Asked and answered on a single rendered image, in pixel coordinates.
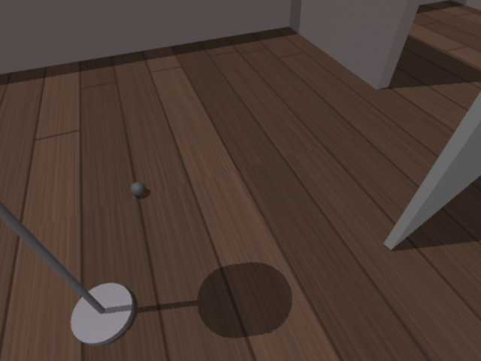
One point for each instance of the ball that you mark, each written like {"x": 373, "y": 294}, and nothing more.
{"x": 138, "y": 189}

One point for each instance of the floor lamp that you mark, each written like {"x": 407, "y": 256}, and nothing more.
{"x": 103, "y": 313}

